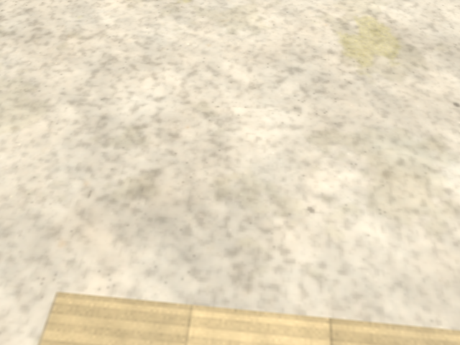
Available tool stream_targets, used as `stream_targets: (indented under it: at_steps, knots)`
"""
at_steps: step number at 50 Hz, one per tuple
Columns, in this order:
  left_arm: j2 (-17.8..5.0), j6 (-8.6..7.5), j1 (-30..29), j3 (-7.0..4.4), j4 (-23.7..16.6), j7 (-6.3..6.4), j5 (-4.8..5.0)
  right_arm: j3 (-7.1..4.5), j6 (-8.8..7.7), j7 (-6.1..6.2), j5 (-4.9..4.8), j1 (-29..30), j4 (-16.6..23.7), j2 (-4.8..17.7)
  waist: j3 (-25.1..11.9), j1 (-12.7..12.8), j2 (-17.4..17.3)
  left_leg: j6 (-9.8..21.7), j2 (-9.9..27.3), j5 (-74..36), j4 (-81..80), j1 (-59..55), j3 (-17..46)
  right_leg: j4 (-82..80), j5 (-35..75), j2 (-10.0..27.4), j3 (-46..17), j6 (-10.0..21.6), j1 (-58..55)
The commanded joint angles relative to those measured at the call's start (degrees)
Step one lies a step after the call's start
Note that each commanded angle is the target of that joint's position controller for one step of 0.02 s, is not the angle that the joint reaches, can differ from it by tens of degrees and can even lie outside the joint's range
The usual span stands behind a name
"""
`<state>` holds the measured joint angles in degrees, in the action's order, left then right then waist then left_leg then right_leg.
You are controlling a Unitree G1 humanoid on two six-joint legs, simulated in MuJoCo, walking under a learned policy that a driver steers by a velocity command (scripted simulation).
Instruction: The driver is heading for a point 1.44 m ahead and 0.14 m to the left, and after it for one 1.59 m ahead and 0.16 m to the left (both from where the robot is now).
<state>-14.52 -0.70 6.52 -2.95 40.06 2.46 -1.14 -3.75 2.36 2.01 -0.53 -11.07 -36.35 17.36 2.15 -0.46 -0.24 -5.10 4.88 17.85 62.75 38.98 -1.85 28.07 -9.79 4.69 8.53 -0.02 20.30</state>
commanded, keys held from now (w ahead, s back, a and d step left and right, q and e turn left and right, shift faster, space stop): q+shift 0.34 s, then e+shift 0.44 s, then w+e+shift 0.22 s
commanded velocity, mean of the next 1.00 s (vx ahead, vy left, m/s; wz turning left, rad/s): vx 0.10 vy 0.00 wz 0.08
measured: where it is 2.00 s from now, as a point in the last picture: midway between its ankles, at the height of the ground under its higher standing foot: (316, 212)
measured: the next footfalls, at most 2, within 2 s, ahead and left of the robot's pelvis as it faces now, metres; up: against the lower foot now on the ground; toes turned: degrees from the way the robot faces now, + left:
left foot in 0.12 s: +0.11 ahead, +0.14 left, +0.00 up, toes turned +12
right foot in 0.56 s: +0.17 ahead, -0.08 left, +0.00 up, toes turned +21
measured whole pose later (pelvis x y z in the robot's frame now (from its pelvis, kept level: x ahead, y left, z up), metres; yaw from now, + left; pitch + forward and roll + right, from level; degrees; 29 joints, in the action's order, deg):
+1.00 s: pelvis +0.10 +0.02 +0.01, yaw +0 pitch +2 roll +0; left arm -19.1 0.9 9.3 -6.0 38.1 -0.4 2.0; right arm -5.2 -3.1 1.9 0.8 -19.7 -37.1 16.0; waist -2.8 -2.8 1.1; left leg 1.5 0.0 16.2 21.4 7.8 -5.5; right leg 74.0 -12.3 3.3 -3.2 -1.2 41.9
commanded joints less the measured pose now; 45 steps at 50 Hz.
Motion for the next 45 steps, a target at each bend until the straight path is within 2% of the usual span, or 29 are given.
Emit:
stream_targets:
  at_steps: [1, 4, 5, 6, 7, 8, 9, 10, 11, 12, 14, 18, 21, 24, 25, 27, 28, 29, 30, 31, 33, 36, 37, 39, 40, 41, 42, 43, 45]
  knots:
    - [-8.01, -1.06, -8.17, -2.52, -4.25, 0.67, 0.74, -0.84, 0.45, -1.33, 0.00, -4.98, 2.74, 2.21, -9.95, -2.88, 8.51, 2.37, 1.68, -7.24, -9.86, -14.21, 0.69, -8.87, 12.36, 14.37, -4.27, 9.64, -0.28]
    - [-9.13, -0.51, -6.36, -3.49, -2.32, 0.16, 2.20, -1.70, 1.23, -2.35, 0.01, -3.84, 4.33, 2.91, -8.85, -2.83, 7.77, 5.56, -0.45, -6.79, -19.94, -18.65, -2.84, -4.72, 7.50, 15.71, -2.31, 6.54, -2.85]
    - [-8.16, -0.33, -5.19, -3.45, -1.67, 0.01, 2.61, -2.27, 1.36, -2.29, 0.31, -4.88, 4.08, 3.28, -8.37, -2.92, 6.20, 7.15, -2.22, -6.93, -23.73, -21.36, -3.84, -1.11, 3.84, 14.45, -0.92, 4.46, -2.65]
    - [-6.30, 0.10, -2.76, -3.24, -0.65, -0.26, 2.56, -3.28, 1.28, -1.93, 0.95, -7.34, 3.41, 5.11, -6.72, -2.92, 1.14, 9.52, -3.29, -9.43, -28.75, -24.50, -1.59, 7.18, -2.53, 11.31, 1.51, 1.77, -0.39]
    - [-4.61, 1.04, -0.01, -3.01, -1.13, -0.45, 0.46, -5.24, 0.71, -1.11, 1.42, -8.97, 4.30, 12.59, -2.16, -1.54, -17.62, 14.74, 7.09, -31.90, -36.55, -28.56, 16.24, 27.67, -19.18, 3.57, 6.62, -3.27, 12.47]
    - [-4.89, 1.14, -2.19, -2.86, -4.70, -0.22, -0.51, -5.03, -0.65, -1.43, 2.33, -7.23, 7.48, 15.96, -5.11, -0.22, -23.68, 24.83, 14.22, -32.12, -41.19, -32.13, 35.90, 43.56, -29.45, -4.40, -4.16, -5.34, 25.50]
    - [-7.21, 0.86, -6.02, -3.31, -5.29, 0.07, 0.35, -4.97, -1.81, -2.37, 2.94, -7.86, 8.09, 14.76, -10.10, -4.00, -16.08, 25.50, 14.53, -20.46, -44.93, -33.31, 37.01, 48.72, -25.96, -4.68, -11.35, -3.66, 27.44]
    - [-7.33, 0.53, -7.87, -3.43, -5.38, 0.39, 1.26, -4.52, -2.56, -2.19, 2.44, -5.85, 8.18, 13.33, -8.63, -2.84, -12.07, 22.36, 12.08, -14.15, -44.98, -32.50, 34.42, 48.23, -20.39, -4.01, -13.43, -1.90, 28.49]
    - [-7.58, 0.47, -6.85, -3.69, -4.29, 0.89, 0.93, -4.02, -2.36, -1.53, 1.04, -2.39, 8.76, 11.27, -8.15, -0.83, -7.30, 18.74, 9.50, -10.73, -43.75, -30.65, 30.78, 45.69, -15.04, -2.64, -14.74, -1.39, 27.77]
    - [-8.21, 0.46, -6.06, -3.95, -3.95, 1.14, 0.40, -3.47, -1.83, -0.84, 0.25, 0.79, 9.69, 9.63, -8.52, 0.70, -7.03, 16.76, 7.81, -10.10, -42.89, -27.64, 27.94, 42.57, -11.77, -2.28, -15.11, -1.50, 24.99]
    - [-7.37, 0.06, -5.77, -3.90, -3.48, 0.65, 0.23, -2.95, -1.22, 0.25, 0.70, 2.59, 10.99, 8.05, -10.66, 1.66, -6.89, 15.34, 4.57, -11.83, -41.84, -25.26, 25.22, 39.80, -7.91, -4.14, -14.65, -2.06, 20.41]
    - [-5.28, -0.25, -5.12, -2.70, -2.01, 0.10, 0.95, -3.08, -1.12, 1.13, 0.50, 1.56, 11.16, 7.95, -13.05, 0.95, -5.78, 15.61, 3.82, -14.74, -40.12, -30.01, 25.62, 29.09, -6.78, -5.82, -15.84, -3.27, 19.53]
    - [-5.21, 0.31, -3.37, -1.87, -0.45, -0.29, 0.98, -1.86, -1.06, 0.71, 1.55, 2.17, 11.22, 5.38, -13.84, -0.51, -6.93, 16.00, 4.63, -16.54, -38.64, -27.61, 23.71, 25.95, -6.82, -3.21, -13.91, -3.98, 13.70]
    - [-3.59, 0.50, -1.73, -0.78, -0.01, -1.05, 1.27, 0.32, -1.26, -0.55, 2.82, 2.67, 9.56, 0.88, -12.37, -0.79, -7.02, 16.37, 4.72, -15.17, -38.69, -22.31, 21.56, 19.83, -8.53, -0.94, -12.41, -3.35, 3.96]
    - [-3.19, 0.43, -1.17, -0.55, 0.15, -1.47, 1.48, 0.66, -1.47, -1.10, 3.01, 2.61, 8.72, 0.35, -11.19, -0.96, -7.33, 16.31, 4.69, -12.49, -39.20, -20.71, 20.69, 16.92, -8.07, -1.14, -11.55, -2.98, 0.56]
    - [-4.89, 0.29, -0.61, -1.08, -0.47, -2.05, 1.76, 0.07, -1.65, -1.55, 2.57, 3.80, 8.00, 2.66, -7.26, 0.08, -8.18, 15.11, 3.46, -7.49, -38.49, -19.32, 18.94, 8.09, -4.12, -3.16, -8.73, -1.52, -3.15]
    - [-6.48, 0.28, -1.28, -1.42, -1.25, -2.22, 1.37, -0.28, -1.76, -1.48, 2.34, 2.23, 7.36, 3.50, -5.40, -0.32, -7.39, 13.57, 2.34, -6.52, -37.71, -20.44, 18.44, 3.98, -0.39, -3.34, -9.41, -0.52, -2.92]
    - [-9.22, 0.27, -1.91, -1.94, -2.33, -2.34, 0.93, -0.73, -1.92, -1.09, 2.37, 1.59, 7.67, 4.24, -4.51, -1.58, -4.37, 11.43, 0.24, -4.85, -34.48, -21.74, 16.99, 2.96, 9.00, -1.35, -13.42, 0.96, -1.64]
    - [-12.27, 0.20, -2.53, -2.86, -2.84, -2.29, 1.40, -1.06, -2.05, -0.64, 3.19, -0.30, 8.31, 4.26, -4.53, -4.16, 2.22, 9.13, -4.02, -2.54, -30.77, -21.83, 12.64, 2.43, 16.30, 0.55, -18.14, 3.36, -0.90]
    - [-12.88, 0.36, -2.25, -3.56, -2.68, -2.12, 2.27, -1.06, -1.95, -0.22, 3.29, 1.20, 8.92, 3.29, -4.48, -3.78, 9.03, 6.58, -7.84, -2.16, -26.21, -23.09, 5.18, -1.44, 12.02, 2.35, -23.34, 6.32, 2.20]
    - [-11.36, 0.65, -0.48, -3.61, -3.53, -1.63, 2.16, -1.54, -1.71, 0.29, 2.00, 6.48, 10.12, 2.25, -4.10, -0.93, 13.18, 4.81, -10.16, -0.14, -20.46, -18.75, 2.42, -5.25, 10.04, 6.10, -33.43, 10.57, -0.26]
    - [-11.32, 0.61, 1.03, -4.23, -4.60, -1.07, 2.44, -1.26, -1.96, -0.55, 1.56, 7.14, 10.24, -1.24, -6.60, 0.13, 13.43, 5.33, -10.65, 8.48, -20.02, -14.71, 4.49, -3.37, 15.74, 6.38, -37.32, 12.61, -7.24]
    - [-11.32, 0.84, 0.57, -4.46, -4.87, -0.95, 2.77, -1.22, -2.33, -0.86, 1.42, 6.52, 9.87, -1.90, -7.54, -0.25, 12.57, 5.55, -10.38, 9.05, -22.77, -15.44, 4.94, -2.13, 16.79, 5.46, -37.13, 12.02, -8.13]
    - [-10.44, 2.12, -3.01, -4.53, -6.35, -0.59, 3.72, -1.75, -2.89, -1.27, 0.69, 2.23, 7.64, -1.53, -9.93, -2.49, 10.26, 6.13, -8.86, -1.21, -34.32, -25.05, 5.26, 1.44, 13.83, 1.88, -34.63, 8.81, -3.92]
    - [-8.16, 2.65, -3.35, -3.91, -7.19, -0.59, 3.99, -2.64, -2.75, -1.25, 0.84, -2.80, 6.27, 0.83, -13.02, -3.92, 4.81, 8.82, -2.57, 0.15, -39.72, -35.82, 10.81, 7.12, -4.30, -1.68, -30.90, 6.22, 5.37]
    - [-6.41, 2.42, -2.25, -3.36, -8.33, -1.06, 4.82, -4.06, -2.56, -1.53, 1.62, -5.68, 5.17, 6.54, -10.04, -3.46, -13.73, 15.95, 10.79, 12.33, -46.96, -44.41, 29.80, 18.64, -23.59, -10.45, -18.74, 2.65, 24.83]
    - [-8.70, 1.30, -2.07, -3.89, -8.60, -1.40, 3.91, -4.05, -3.71, -1.75, 2.29, -5.48, 5.61, 6.47, -6.92, -3.04, -14.66, 20.15, 19.60, 21.82, -51.15, -42.98, 41.03, 31.13, -21.89, -5.02, -18.45, 1.50, 32.28]
    - [-10.64, 0.89, -3.09, -4.53, -8.11, -1.92, 3.77, -3.31, -4.49, -0.94, 1.90, -2.68, 6.43, 4.63, -4.49, -1.84, -9.59, 19.00, 18.11, 24.36, -51.76, -40.70, 37.26, 36.68, -16.53, -2.61, -18.15, 1.46, 33.86]
    - [-9.94, 0.97, -0.78, -4.55, -6.25, -2.34, 3.08, -3.13, -5.58, 0.11, 0.40, -0.25, 6.23, 4.59, -2.38, -0.21, -5.46, 14.41, 13.57, 20.11, -52.59, -40.22, 27.50, 42.38, -8.85, -0.62, -16.33, -0.07, 35.63]
Keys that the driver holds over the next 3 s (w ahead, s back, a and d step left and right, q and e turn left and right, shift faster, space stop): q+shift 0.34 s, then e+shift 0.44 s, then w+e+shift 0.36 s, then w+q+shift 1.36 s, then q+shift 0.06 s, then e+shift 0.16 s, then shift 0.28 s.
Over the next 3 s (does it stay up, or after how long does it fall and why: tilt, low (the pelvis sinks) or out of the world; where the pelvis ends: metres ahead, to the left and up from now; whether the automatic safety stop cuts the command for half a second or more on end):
stays up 1.48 0.16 0.00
